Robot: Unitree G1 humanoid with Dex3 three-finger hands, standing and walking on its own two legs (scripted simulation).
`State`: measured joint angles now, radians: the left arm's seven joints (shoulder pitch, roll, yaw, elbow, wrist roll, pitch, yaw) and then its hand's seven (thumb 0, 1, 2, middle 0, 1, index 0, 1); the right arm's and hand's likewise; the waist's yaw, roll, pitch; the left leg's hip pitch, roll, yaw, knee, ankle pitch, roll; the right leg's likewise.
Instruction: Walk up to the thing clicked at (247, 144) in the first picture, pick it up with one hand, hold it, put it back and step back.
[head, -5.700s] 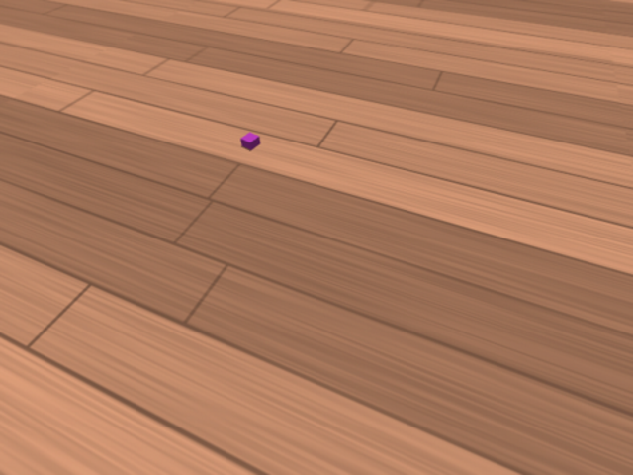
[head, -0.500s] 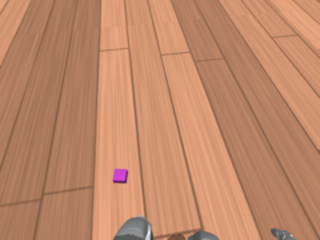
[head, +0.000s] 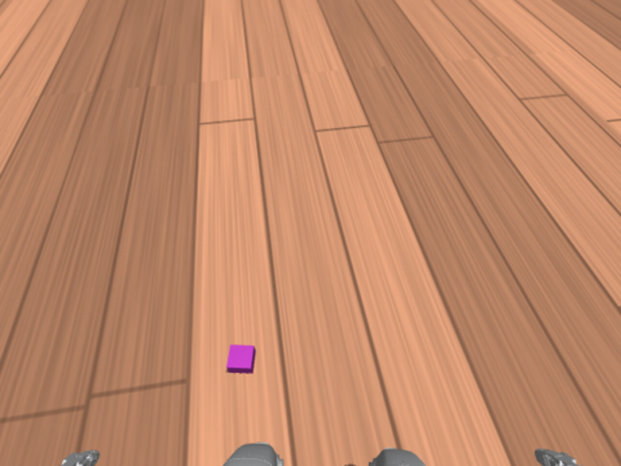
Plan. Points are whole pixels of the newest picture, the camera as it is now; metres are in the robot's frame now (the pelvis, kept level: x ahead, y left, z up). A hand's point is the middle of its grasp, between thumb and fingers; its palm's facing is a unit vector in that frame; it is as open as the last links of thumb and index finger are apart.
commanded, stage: walk up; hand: left
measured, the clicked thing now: (241, 359) +0.47 +0.26 -0.72
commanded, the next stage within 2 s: stand in 1.08 s
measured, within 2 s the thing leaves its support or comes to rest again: neither
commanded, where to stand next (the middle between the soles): +0.08 +0.02 m, yaw -1 degrees
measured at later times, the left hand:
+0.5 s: hand out of the picture +0.10 +0.25 -0.12, palm faces +0.00 -0.94 -0.34, open 7.3 cm
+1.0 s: hand out of the picture +0.10 +0.25 -0.12, palm faces -0.02 -0.94 -0.33, open 7.3 cm
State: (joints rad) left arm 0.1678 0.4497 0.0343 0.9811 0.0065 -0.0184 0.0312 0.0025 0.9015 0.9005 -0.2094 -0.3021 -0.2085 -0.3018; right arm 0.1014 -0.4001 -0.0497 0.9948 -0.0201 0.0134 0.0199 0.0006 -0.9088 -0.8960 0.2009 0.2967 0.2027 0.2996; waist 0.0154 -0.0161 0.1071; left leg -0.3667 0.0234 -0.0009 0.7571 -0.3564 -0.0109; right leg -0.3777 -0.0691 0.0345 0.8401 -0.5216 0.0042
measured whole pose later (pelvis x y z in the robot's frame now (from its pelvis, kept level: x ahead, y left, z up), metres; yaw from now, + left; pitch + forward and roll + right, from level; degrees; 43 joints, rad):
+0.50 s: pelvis +0.01 +0.00 +0.03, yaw +0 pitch -2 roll +0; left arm 0.06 0.36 0.00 1.15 0.00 -0.02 -0.01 0.00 0.90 0.90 -0.21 -0.30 -0.21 -0.30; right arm 0.01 -0.36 -0.01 1.15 0.00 -0.01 0.01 0.00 -0.91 -0.90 0.20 0.30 0.20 0.30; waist 0.01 0.00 0.06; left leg -0.20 0.04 -0.01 0.44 -0.20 -0.03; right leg -0.17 -0.04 0.00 0.41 -0.20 0.04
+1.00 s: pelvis +0.02 +0.00 +0.04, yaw +0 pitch -2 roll +0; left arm 0.07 0.35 0.02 1.17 0.01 -0.01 -0.01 0.00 0.90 0.90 -0.21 -0.30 -0.21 -0.30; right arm 0.08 -0.34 -0.01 1.18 -0.01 0.00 0.01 0.00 -0.91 -0.90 0.20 0.30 0.20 0.30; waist -0.01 -0.01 0.06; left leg -0.16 0.04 0.01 0.35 -0.17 -0.03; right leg -0.13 -0.04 0.02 0.33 -0.17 0.05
